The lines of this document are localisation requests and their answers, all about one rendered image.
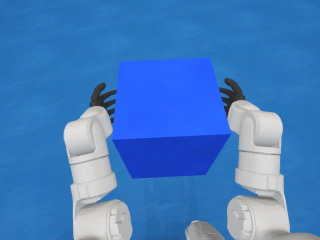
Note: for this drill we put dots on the robot left forearm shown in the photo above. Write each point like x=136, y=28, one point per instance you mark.
x=87, y=151

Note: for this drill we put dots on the robot left hand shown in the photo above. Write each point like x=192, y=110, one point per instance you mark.
x=98, y=100

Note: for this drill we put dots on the robot right upper arm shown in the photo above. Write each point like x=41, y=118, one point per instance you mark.
x=260, y=218

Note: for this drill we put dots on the robot right forearm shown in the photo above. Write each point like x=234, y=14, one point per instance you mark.
x=260, y=138

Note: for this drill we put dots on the robot left upper arm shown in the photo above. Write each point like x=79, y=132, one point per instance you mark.
x=106, y=220

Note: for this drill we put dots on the right robot thigh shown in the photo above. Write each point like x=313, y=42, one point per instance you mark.
x=202, y=230

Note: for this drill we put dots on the carton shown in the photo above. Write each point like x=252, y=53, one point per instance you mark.
x=169, y=118

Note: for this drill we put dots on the robot right hand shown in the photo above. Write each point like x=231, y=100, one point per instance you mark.
x=237, y=95

